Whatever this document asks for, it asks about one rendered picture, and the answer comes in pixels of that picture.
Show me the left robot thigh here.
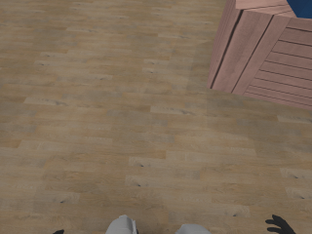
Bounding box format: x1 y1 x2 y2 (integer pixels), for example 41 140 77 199
105 216 137 234

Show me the right robot thigh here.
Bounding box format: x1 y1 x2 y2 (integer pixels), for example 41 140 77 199
175 223 212 234

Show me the robot right hand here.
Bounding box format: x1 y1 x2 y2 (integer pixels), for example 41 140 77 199
265 214 295 234

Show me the carton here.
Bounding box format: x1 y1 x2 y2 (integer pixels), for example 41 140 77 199
287 0 312 19

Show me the robot thigh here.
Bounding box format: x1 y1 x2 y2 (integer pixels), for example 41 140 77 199
175 223 212 234
105 216 137 234

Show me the pedestal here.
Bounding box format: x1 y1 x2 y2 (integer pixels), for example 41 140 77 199
206 0 312 111

